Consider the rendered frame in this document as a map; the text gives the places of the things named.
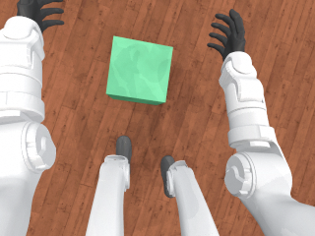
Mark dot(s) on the carton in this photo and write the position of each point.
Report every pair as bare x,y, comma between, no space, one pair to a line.
138,71

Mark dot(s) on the right robot thigh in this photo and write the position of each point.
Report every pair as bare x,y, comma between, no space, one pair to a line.
194,215

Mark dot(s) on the robot left forearm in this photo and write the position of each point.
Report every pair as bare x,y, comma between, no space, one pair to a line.
21,55

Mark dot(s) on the robot right hand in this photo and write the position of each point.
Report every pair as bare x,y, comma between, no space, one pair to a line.
234,40

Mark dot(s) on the robot right forearm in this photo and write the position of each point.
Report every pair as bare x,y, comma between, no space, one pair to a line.
249,129

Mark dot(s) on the left robot upper arm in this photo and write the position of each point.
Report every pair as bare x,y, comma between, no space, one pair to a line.
26,150

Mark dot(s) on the robot right shin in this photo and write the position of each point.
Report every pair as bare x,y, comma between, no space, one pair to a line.
178,163

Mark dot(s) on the right robot upper arm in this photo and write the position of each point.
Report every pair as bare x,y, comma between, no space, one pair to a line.
262,181

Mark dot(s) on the robot left hand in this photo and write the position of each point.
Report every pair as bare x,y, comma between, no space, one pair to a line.
32,9

